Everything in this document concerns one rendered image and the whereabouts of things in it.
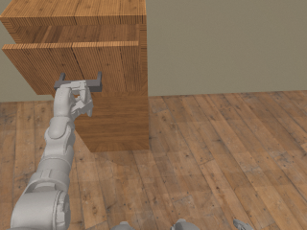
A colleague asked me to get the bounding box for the cabinet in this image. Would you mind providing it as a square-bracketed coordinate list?
[0, 0, 150, 152]

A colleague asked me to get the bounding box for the robot left forearm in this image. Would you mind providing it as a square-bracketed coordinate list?
[10, 116, 76, 228]

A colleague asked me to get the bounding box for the robot shin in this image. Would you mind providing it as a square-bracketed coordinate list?
[119, 221, 129, 225]
[176, 218, 186, 223]

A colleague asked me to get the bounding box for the handle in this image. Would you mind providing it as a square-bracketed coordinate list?
[54, 71, 103, 93]

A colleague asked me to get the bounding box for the robot left shin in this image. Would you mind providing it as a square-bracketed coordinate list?
[119, 221, 129, 225]

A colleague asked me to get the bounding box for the robot right shin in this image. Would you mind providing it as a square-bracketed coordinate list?
[176, 218, 186, 223]

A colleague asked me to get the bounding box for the drawer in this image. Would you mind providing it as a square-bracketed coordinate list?
[2, 24, 142, 95]

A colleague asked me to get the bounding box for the robot left upper arm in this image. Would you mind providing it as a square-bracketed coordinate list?
[6, 190, 71, 230]

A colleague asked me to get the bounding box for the robot right hand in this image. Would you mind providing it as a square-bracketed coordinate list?
[233, 218, 254, 230]

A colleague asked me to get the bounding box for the robot left hand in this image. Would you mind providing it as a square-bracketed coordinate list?
[53, 80, 94, 123]

